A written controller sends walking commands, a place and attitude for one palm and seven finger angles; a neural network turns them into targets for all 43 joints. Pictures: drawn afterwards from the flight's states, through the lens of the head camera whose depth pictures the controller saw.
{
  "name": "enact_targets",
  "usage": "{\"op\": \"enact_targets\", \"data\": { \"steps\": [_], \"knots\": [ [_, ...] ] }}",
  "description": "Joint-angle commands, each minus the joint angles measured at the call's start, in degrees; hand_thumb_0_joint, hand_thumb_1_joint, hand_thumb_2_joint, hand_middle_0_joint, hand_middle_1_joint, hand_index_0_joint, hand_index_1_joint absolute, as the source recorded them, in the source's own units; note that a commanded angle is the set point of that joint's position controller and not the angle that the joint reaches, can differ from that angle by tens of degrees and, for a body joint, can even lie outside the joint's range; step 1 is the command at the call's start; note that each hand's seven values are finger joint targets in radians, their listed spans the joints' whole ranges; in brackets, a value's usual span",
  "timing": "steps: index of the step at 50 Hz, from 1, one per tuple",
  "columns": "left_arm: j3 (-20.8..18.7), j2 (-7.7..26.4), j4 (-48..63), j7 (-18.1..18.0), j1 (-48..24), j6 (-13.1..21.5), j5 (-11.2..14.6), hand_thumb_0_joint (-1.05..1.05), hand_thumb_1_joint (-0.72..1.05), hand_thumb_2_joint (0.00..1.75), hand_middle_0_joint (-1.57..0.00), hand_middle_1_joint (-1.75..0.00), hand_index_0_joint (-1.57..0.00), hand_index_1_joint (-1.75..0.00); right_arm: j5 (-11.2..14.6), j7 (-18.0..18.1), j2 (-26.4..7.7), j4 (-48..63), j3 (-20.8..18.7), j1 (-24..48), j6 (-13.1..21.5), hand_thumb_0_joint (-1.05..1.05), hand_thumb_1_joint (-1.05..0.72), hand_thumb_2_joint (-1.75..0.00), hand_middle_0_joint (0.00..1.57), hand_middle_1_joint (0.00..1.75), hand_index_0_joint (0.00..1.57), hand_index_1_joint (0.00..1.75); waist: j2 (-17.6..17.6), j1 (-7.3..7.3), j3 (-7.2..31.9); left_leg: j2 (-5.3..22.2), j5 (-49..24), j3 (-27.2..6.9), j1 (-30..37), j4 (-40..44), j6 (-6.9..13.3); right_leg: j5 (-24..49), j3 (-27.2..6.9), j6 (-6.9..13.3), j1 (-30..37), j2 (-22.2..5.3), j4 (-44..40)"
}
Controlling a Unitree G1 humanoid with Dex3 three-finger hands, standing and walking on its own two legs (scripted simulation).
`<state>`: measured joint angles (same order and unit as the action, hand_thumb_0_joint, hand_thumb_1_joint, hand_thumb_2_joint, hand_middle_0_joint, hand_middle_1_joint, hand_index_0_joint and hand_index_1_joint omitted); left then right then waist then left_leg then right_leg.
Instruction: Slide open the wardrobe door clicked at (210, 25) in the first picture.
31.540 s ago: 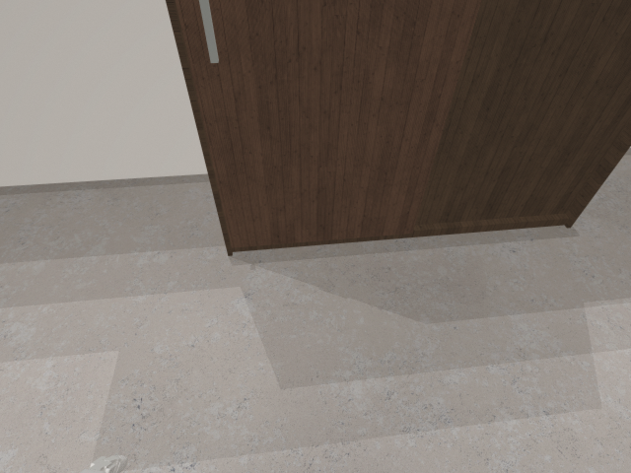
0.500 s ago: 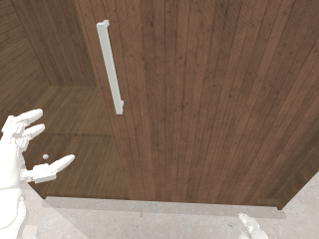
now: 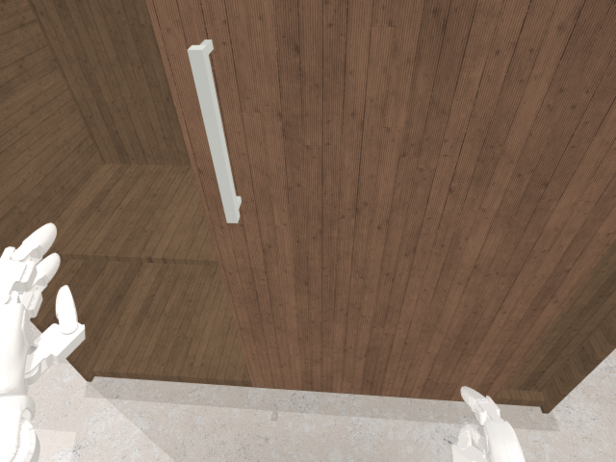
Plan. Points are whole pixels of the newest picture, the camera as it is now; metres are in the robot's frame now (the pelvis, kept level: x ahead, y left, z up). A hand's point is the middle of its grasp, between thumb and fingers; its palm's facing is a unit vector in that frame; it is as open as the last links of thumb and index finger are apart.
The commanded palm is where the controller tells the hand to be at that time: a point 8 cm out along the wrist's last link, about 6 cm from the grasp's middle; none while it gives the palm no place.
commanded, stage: draw the hand back to the body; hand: left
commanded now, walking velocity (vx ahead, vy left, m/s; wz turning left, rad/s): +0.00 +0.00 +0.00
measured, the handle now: (221, 142) +0.50 +0.22 +0.19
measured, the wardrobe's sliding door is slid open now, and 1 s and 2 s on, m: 0.58 0.58 0.58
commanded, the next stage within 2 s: step back with the hand held close in 0.16 s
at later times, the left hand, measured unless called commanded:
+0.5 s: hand (98, 313) +0.21 +0.27 +0.15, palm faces +0.40 -0.80 -0.44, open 7.4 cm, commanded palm +0.14 +0.30 +0.17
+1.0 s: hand (8, 399) +0.11 +0.30 +0.14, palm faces +0.48 -0.77 -0.43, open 7.4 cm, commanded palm +0.04 +0.33 +0.17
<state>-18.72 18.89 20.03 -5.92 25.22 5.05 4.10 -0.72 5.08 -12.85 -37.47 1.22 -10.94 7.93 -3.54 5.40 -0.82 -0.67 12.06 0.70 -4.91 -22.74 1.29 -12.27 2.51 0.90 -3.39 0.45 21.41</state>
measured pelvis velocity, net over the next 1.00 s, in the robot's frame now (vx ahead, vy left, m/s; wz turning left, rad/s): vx -0.08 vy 0.03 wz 0.04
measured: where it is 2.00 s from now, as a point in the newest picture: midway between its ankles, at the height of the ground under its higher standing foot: outside the picture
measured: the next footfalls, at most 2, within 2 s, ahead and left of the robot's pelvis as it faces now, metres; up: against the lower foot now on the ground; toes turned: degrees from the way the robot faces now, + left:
left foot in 1.44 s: -0.09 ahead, +0.13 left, +0.00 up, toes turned +10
right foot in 1.80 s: -0.38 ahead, -0.09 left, +0.00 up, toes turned -2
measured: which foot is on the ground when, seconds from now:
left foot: down 0.00-1.00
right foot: down 0.00-1.00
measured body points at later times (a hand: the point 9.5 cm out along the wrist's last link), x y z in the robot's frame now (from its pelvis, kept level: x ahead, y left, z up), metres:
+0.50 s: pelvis +0.00 +0.01 +0.00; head +0.00 +0.00 +0.45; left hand +0.18 +0.31 +0.17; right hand +0.18 -0.23 -0.08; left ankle +0.01 +0.10 -0.74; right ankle +0.00 -0.11 -0.74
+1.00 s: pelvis -0.08 +0.03 -0.02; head -0.08 +0.04 +0.43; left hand +0.08 +0.34 +0.16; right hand +0.09 -0.21 -0.09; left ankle +0.01 +0.11 -0.74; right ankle +0.00 -0.10 -0.74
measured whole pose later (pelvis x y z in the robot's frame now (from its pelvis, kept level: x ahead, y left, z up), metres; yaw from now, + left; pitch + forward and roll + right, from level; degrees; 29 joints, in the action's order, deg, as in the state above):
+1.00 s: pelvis -0.08 +0.03 -0.02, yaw +2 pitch -1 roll -1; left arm -23.1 21.0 25.4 -7.7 26.9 12.5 -0.7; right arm -0.5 4.7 -12.6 -31.8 0.9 -14.4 5.1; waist 0.4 1.1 -1.1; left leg -1.9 15.8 1.2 -24.6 -36.0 4.2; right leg -9.6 0.6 -0.5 -21.2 0.1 31.5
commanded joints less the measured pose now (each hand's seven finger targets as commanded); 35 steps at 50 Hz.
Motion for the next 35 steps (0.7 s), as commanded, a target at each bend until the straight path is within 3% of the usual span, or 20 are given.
{"op": "enact_targets", "data": {
  "steps": [1,4,5,7,12,13,14,15,16,17,22,24,27,28,31,33,35],
  "knots": [
    [-5.91,10.79,12.68,-0.90,-7.70,3.42,-0.13,0.00,0.90,0.90,-0.20,-0.30,-0.20,-0.30,0.12,0.51,-5.97,8.99,-2.33,7.57,2.84,0.00,-0.90,-0.90,0.20,0.30,0.20,0.30,0.38,-1.04,2.70,0.88,-4.48,-0.73,0.08,4.24,0.39,2.92,-1.02,-0.10,-2.48,-0.74,-4.53],
    [-5.84,10.58,12.02,-0.89,-6.73,3.29,-0.10,0.00,0.90,0.90,-0.20,-0.30,-0.20,-0.30,0.04,0.47,-5.72,8.98,-2.08,7.80,2.97,0.00,-0.90,-0.90,0.20,0.30,0.20,0.30,0.91,-0.88,2.03,0.91,-5.10,-0.88,-0.31,4.34,0.37,3.44,-0.88,-0.08,-2.07,-0.78,-4.62],
    [-6.24,11.23,13.20,-0.93,-7.03,3.36,-0.16,0.00,0.90,0.90,-0.20,-0.30,-0.20,-0.30,0.03,0.46,-5.82,9.11,-2.18,7.90,2.94,0.00,-0.90,-0.90,0.20,0.30,0.20,0.30,0.17,-0.69,3.43,0.81,-5.97,-0.79,0.48,4.12,0.43,4.42,-1.16,0.00,-1.58,-0.77,-4.55],
    [-6.92,11.54,12.91,-0.93,-6.11,3.29,-0.07,0.00,0.90,0.90,-0.20,-0.30,-0.20,-0.30,-0.15,0.43,-5.80,9.01,-2.25,7.67,2.81,0.00,-0.90,-0.90,0.20,0.30,0.20,0.30,1.75,-0.57,3.64,0.78,-7.80,-0.54,0.38,3.66,0.51,6.56,-1.02,-0.08,-1.09,-0.72,-4.26],
    [-6.72,11.25,12.67,-0.75,-6.08,3.12,-0.17,0.00,0.90,0.90,-0.20,-0.30,-0.20,-0.30,-0.03,0.26,-5.64,8.87,-2.25,7.67,2.62,0.00,-0.90,-0.90,0.20,0.30,0.20,0.30,-0.54,-0.74,2.28,0.78,-7.88,-0.27,0.17,3.69,0.26,6.34,-1.05,-0.09,-1.72,-0.75,-4.54],
    [-7.25,11.73,12.02,-0.72,-5.36,2.95,-0.02,0.00,0.90,0.90,-0.20,-0.30,-0.20,-0.30,-0.06,0.36,-5.84,8.84,-2.37,7.77,2.74,0.00,-0.90,-0.90,0.20,0.30,0.20,0.30,0.30,-0.59,2.00,0.80,-7.96,-0.18,0.36,3.66,0.36,6.57,-1.02,-0.18,-1.89,-0.71,-4.97],
    [-7.61,12.68,13.00,-0.95,-9.76,3.14,-0.03,0.00,0.90,0.90,-0.20,-0.30,-0.20,-0.30,0.06,0.46,-5.88,8.73,-2.28,7.75,2.68,0.00,-0.90,-0.90,0.20,0.30,0.20,0.30,0.16,-1.09,2.40,0.77,-7.72,-0.26,0.18,3.61,0.47,6.39,-1.24,-0.19,-1.66,-0.87,-4.82],
    [-14.32,19.65,16.31,-1.76,-16.02,5.63,-0.83,0.00,0.90,0.90,-0.20,-0.30,-0.20,-0.30,0.88,0.11,-7.17,11.43,-2.24,8.08,1.24,0.00,-0.90,-0.90,0.20,0.30,0.20,0.30,2.42,-3.06,-1.69,1.89,-4.63,-1.88,-4.55,0.68,1.52,7.72,-6.61,-0.51,-8.47,-3.56,-7.72],
    [-10.27,14.14,11.06,-1.27,-9.18,5.91,-0.87,0.00,0.90,0.90,-0.20,-0.30,-0.20,-0.30,0.50,0.03,-6.12,10.03,-2.18,7.49,0.34,0.00,-0.90,-0.90,0.20,0.30,0.20,0.30,6.12,-3.60,-0.80,1.65,-4.46,-2.66,-4.40,-1.14,1.51,7.84,-6.95,-0.08,-9.56,-5.21,-7.74],
    [-8.32,12.21,10.16,-1.02,-5.88,5.64,-1.26,0.00,0.90,0.90,-0.20,-0.30,-0.20,-0.30,0.40,-0.22,-6.16,10.66,-2.39,7.44,-0.29,0.00,-0.90,-0.90,0.20,0.30,0.20,0.30,6.85,-3.53,0.10,1.59,-5.55,-2.24,-3.55,-2.23,1.53,9.27,-7.56,-0.03,-10.41,-5.99,-7.58],
    [-8.75,12.39,14.94,-1.58,1.04,6.51,-1.63,0.00,0.90,0.90,-0.20,-0.30,-0.20,-0.30,0.56,-0.36,-6.98,13.08,-3.48,5.84,-2.65,0.00,-0.90,-0.90,0.20,0.30,0.20,0.30,0.46,-3.98,10.78,3.06,-19.41,-1.56,-1.81,-3.13,1.08,22.07,-4.85,-0.65,-6.04,-5.84,-0.64],
    [-10.46,13.75,16.53,-1.92,4.14,6.62,-1.45,0.00,0.90,0.90,-0.20,-0.30,-0.20,-0.30,0.66,-0.14,-6.81,14.09,-3.54,5.89,-3.43,0.00,-0.90,-0.90,0.20,0.30,0.20,0.30,0.95,-3.88,13.10,3.68,-23.03,-2.03,-2.15,-2.98,1.01,24.06,-4.07,-0.85,-4.71,-5.12,1.48],
    [-12.54,15.49,19.15,-2.36,5.42,6.89,-1.25,0.00,0.90,0.90,-0.20,-0.30,-0.20,-0.30,0.92,0.04,-6.83,15.41,-3.89,5.64,-4.48,0.00,-0.90,-0.90,0.20,0.30,0.20,0.30,2.83,-4.03,13.70,3.95,-22.37,-2.51,-4.69,-2.95,0.95,24.51,-4.21,-0.95,-4.26,-4.66,2.82],
    [-14.04,17.08,20.20,-2.56,5.23,7.11,-1.29,0.00,0.90,0.90,-0.20,-0.30,-0.20,-0.30,0.88,0.28,-7.02,15.69,-4.00,5.72,-4.66,0.00,-0.90,-0.90,0.20,0.30,0.20,0.30,2.50,-3.86,14.17,4.12,-22.81,-3.14,-5.69,-2.40,0.89,24.29,-3.63,-0.96,-3.24,-4.22,3.79],
    [-13.87,16.30,19.85,-2.70,5.90,7.49,-1.31,0.00,0.90,0.90,-0.20,-0.30,-0.20,-0.30,0.97,0.51,-7.21,16.38,-4.05,5.27,-4.81,0.00,-0.90,-0.90,0.20,0.30,0.20,0.30,-0.24,-3.87,12.28,5.24,-19.70,-4.37,-9.30,-0.45,1.31,19.91,-3.43,-1.42,-3.61,-2.75,5.48],
    [-14.25,16.44,19.48,-2.68,5.32,7.88,-1.57,0.00,0.90,0.90,-0.20,-0.30,-0.20,-0.30,0.83,0.67,-7.80,16.57,-4.21,5.42,-4.41,0.00,-0.90,-0.90,0.20,0.30,0.20,0.30,-2.49,-3.60,11.11,6.19,-15.23,-5.86,-13.30,1.89,2.01,16.16,-2.95,-1.79,-2.01,-1.49,7.24],
    [-13.17,14.86,17.53,-2.64,5.04,8.07,-1.86,0.00,0.90,0.90,-0.20,-0.30,-0.20,-0.30,0.97,0.65,-7.95,16.37,-4.12,4.78,-3.98,0.00,-0.90,-0.90,0.20,0.30,0.20,0.30,-2.75,-3.81,9.27,7.29,-6.30,-6.50,-19.07,3.51,2.94,12.51,-3.37,-1.98,-0.25,-1.12,8.73]
  ]
}}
